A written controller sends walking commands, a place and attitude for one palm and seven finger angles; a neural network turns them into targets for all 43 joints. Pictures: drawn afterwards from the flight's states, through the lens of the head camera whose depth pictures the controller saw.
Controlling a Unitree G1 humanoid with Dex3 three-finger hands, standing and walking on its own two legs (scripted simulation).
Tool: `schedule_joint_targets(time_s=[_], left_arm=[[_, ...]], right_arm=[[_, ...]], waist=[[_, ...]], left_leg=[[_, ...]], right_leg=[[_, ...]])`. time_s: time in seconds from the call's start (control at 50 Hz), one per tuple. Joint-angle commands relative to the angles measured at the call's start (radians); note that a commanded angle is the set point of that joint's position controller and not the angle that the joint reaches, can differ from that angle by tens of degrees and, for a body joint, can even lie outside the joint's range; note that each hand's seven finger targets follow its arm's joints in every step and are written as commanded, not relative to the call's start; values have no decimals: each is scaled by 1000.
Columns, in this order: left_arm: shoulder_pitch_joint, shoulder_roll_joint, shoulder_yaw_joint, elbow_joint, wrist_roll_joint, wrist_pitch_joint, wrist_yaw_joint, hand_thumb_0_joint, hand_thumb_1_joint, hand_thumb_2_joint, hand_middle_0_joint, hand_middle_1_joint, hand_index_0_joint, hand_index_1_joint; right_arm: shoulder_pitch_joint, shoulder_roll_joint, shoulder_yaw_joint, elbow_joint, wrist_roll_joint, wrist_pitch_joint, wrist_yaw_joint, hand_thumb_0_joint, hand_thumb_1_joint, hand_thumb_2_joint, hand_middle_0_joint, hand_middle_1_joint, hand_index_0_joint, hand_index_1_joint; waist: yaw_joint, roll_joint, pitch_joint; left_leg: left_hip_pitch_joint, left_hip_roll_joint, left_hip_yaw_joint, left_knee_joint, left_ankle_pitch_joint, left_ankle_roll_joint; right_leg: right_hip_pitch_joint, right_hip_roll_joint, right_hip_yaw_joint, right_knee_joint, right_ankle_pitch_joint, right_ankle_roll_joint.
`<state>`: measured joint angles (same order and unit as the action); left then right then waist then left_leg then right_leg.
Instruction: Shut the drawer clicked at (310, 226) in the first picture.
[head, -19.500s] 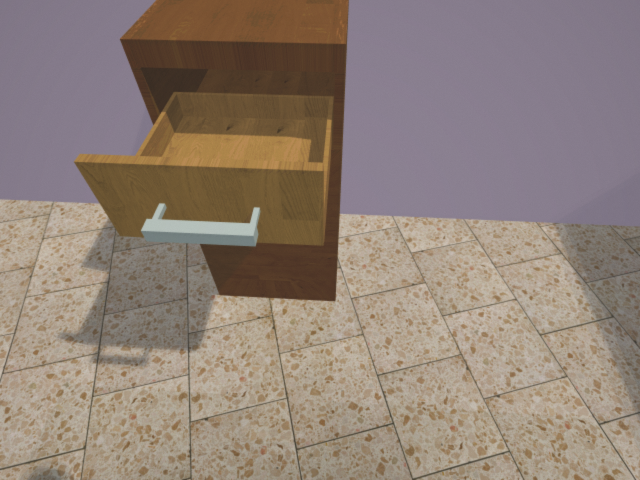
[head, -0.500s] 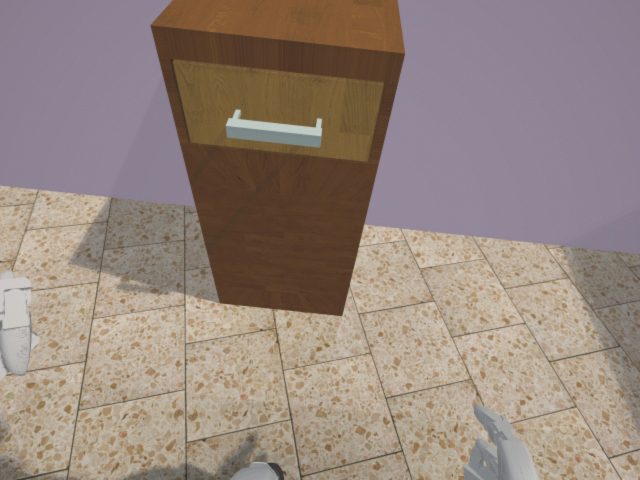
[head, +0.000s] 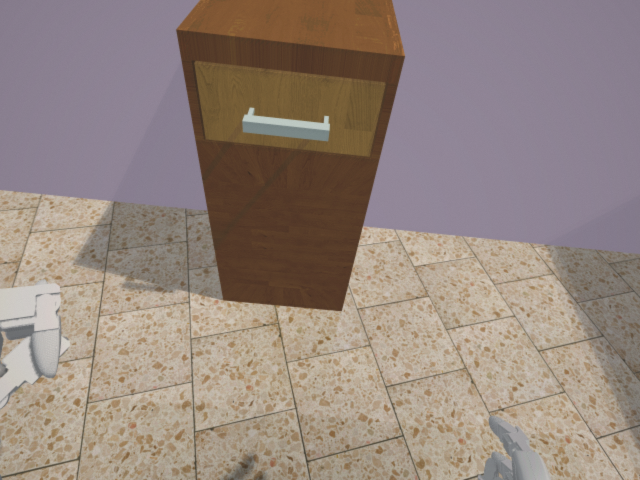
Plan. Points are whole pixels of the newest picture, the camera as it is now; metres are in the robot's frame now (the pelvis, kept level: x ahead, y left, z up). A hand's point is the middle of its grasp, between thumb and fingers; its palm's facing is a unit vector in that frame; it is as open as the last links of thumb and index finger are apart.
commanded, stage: stop stepping back and stand still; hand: left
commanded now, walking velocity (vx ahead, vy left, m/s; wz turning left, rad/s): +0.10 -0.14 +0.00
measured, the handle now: (287, 122) +0.79 +0.13 +0.02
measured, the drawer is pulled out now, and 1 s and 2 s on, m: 0.00 0.00 0.00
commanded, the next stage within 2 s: let the arm hang, fingers relaxed in 0.56 s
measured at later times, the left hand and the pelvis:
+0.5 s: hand (42, 360) +0.17 +0.25 +0.17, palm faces +0.36 -0.85 -0.39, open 3.2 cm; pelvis -0.03 +0.01 +0.01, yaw -4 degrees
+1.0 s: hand out of the picture +0.01 +0.18 -0.17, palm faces +0.02 -0.98 -0.21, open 3.3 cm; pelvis -0.03 -0.01 +0.01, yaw -1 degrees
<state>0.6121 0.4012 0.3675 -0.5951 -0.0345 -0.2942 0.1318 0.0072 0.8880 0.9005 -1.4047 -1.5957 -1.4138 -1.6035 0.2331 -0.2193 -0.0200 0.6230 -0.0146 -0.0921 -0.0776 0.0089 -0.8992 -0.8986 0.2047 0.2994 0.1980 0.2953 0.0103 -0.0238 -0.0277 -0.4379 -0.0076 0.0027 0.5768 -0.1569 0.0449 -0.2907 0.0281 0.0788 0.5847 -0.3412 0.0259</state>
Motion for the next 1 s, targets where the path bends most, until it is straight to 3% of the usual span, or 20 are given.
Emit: schedule_joint_targets(time_s=[0.0,0.04,0.14,0.18,0.22,0.26,0.34,0.36,0.42,0.46,0.54,0.62,0.64,0.66,0.74,0.78,0.86,0.9,0.94,0.98], left_arm=[[-71,173,143,-251,-1,-50,26,0,900,900,-1400,-1600,-1400,-1600],[-18,156,128,-277,1,-26,31,0,900,900,-1400,-1600,-1400,-1600],[80,134,93,-224,-3,35,29,0,900,900,-1400,-1600,-1400,-1600],[78,177,136,-208,-4,44,32,0,900,900,-1400,-1600,-1400,-1600],[2,194,153,-191,-22,35,28,0,900,900,-1400,-1600,-1400,-1600],[2,150,125,-148,-22,52,29,0,900,900,-1400,-1600,-1400,-1600],[-55,125,85,-117,-9,45,33,0,900,900,-1400,-1600,-1400,-1600],[-70,128,87,-126,-6,37,32,0,900,900,-1400,-1600,-1400,-1600],[-123,140,95,-192,14,16,31,0,900,900,-1400,-1600,-1400,-1600],[-105,143,90,-188,19,15,34,0,900,900,-1400,-1600,-1400,-1600],[29,121,77,-167,18,28,31,0,900,900,-1400,-1600,-1400,-1600],[12,153,119,-133,0,19,26,0,900,900,-1400,-1600,-1400,-1600],[-129,12,-239,693,89,187,-113,0,900,900,-1400,-1600,-1400,-1600],[-151,-30,-230,705,73,260,-121,0,900,900,-1360,-1557,-1360,-1557],[-254,-67,-275,879,71,290,-123,0,900,900,-1200,-1383,-1200,-1383],[-310,-57,-283,1008,70,302,-118,0,900,900,-1120,-1297,-1120,-1297],[-326,-76,-305,1278,52,314,-111,0,900,900,-960,-1123,-960,-1123],[-303,-82,-316,1396,48,306,-112,0,900,900,-880,-1037,-880,-1037],[-284,-104,-317,1475,44,297,-112,0,900,900,-800,-950,-800,-950],[-282,-105,-326,1533,43,290,-113,0,900,900,-720,-863,-720,-863]], right_arm=[[-90,-107,-31,-158,-3,-125,-8,0,-900,-900,200,300,200,300],[-88,-93,-25,-163,-4,-126,9,0,-900,-900,200,300,200,300],[-101,-107,-18,-178,-7,-91,13,0,-900,-900,200,300,200,300],[-96,-96,-18,-174,-19,-69,4,0,-900,-900,200,300,200,300],[-94,-95,-21,-146,-23,-50,-2,0,-900,-900,200,300,200,300],[-77,-95,-26,-132,-1,-46,-4,0,-900,-900,200,300,200,300],[-101,-106,-12,-126,12,-57,-12,0,-900,-900,200,300,200,300],[-107,-115,-12,-133,12,-66,-18,0,-900,-900,200,300,200,300],[-110,-101,2,-134,-3,-90,-19,0,-900,-900,200,300,200,300],[-93,-83,-2,-137,-8,-105,-6,0,-900,-900,200,300,200,300],[-100,-98,-6,-155,-2,-94,6,0,-900,-900,200,300,200,300],[-102,-97,-18,-157,-8,-65,6,0,-900,-900,200,300,200,300],[-100,-249,-66,84,22,-81,93,0,-900,-900,200,300,200,300],[-3,-159,-69,80,32,-16,94,0,-900,-900,200,300,200,300],[0,-133,-42,69,-6,54,76,0,-900,-900,200,300,200,300],[-13,-130,-41,96,-15,72,69,0,-900,-900,200,300,200,300],[-36,-111,-10,191,-21,85,58,0,-900,-900,200,300,200,300],[-34,-97,-5,234,-13,89,51,0,-900,-900,200,300,200,300],[-2,-63,-4,281,-14,93,46,0,-900,-900,200,300,200,300],[32,-54,-5,315,-9,95,42,0,-900,-900,200,300,200,300]], waist=[[-16,288,-101],[-9,208,-103],[-23,231,-42],[-26,116,-34],[-30,-29,-43],[-30,-127,1],[-39,-15,76],[-34,40,89],[-26,322,89],[-9,159,67],[-10,204,8],[-24,-3,3],[-56,-44,11],[-61,-62,-65],[-31,-277,-24],[-33,-200,8],[0,141,89],[6,119,84],[-1,221,36],[-8,156,17]], left_leg=[[153,313,-454,-516,-585,54],[186,286,-322,-465,-449,57],[40,155,-115,-423,-444,-30],[74,77,-46,-255,-307,-50],[239,38,0,26,-150,-61],[202,31,-15,163,-125,-51],[226,59,-32,-52,-159,-14],[223,91,-81,-146,-185,6],[103,280,-471,-542,-614,39],[107,269,-392,-517,-461,51],[45,158,-154,-409,-374,5],[126,52,-57,-134,-203,-36],[105,94,-70,136,10,-21],[175,82,-76,134,-23,-33],[103,40,-64,137,56,1],[131,40,-63,104,108,1],[52,119,-226,-154,88,45],[54,99,-205,-176,-9,32],[117,83,-164,-172,-33,17],[166,84,-148,-162,-11,12]], right_leg=[[-61,38,3,280,-151,-17],[-34,11,-29,205,-130,-26],[215,45,-143,-163,-75,-47],[160,-27,-64,-308,-65,-78],[-92,-188,106,-411,-230,-153],[-171,-245,169,-412,-321,-200],[-157,-160,52,-269,-221,-127],[-135,-105,18,-209,-175,-94],[-77,20,-77,190,-132,-33],[-20,-12,-57,187,-112,-42],[208,-5,-130,-147,-35,-47],[58,-132,72,-357,-145,-100],[-74,-262,34,-153,302,-130],[-76,-244,43,-132,328,-149],[-16,-198,-12,-99,361,-138],[-15,-203,-10,-80,404,-144],[67,-90,-48,-100,54,-71],[108,-103,-25,-172,42,-82],[123,-120,-7,-208,68,-98],[128,-124,-7,-241,97,-99]])
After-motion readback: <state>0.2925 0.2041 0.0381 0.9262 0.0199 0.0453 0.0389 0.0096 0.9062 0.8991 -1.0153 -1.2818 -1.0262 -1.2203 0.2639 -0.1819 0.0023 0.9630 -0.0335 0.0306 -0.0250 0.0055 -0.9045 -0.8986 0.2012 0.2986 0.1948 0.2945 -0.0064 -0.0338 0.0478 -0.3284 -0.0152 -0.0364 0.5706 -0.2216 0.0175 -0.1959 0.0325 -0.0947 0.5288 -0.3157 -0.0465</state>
